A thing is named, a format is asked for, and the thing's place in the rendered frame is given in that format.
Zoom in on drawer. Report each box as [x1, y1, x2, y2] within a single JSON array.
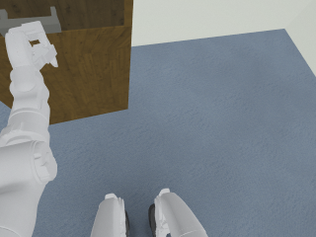
[[0, 0, 124, 37]]

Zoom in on left robot shin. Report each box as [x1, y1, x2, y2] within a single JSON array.
[[99, 193, 126, 237]]

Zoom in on left robot forearm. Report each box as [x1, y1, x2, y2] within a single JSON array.
[[0, 65, 50, 147]]

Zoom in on left robot hand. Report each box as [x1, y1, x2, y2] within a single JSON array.
[[5, 21, 58, 71]]

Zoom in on cabinet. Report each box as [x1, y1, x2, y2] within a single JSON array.
[[0, 0, 133, 125]]

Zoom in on left robot upper arm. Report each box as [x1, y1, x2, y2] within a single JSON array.
[[0, 140, 57, 237]]

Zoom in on handle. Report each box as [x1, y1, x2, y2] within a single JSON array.
[[0, 6, 62, 38]]

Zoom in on robot shin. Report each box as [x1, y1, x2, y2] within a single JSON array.
[[155, 188, 170, 237], [99, 193, 126, 237]]

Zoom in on right robot shin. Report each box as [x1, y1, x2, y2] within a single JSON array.
[[155, 188, 170, 237]]

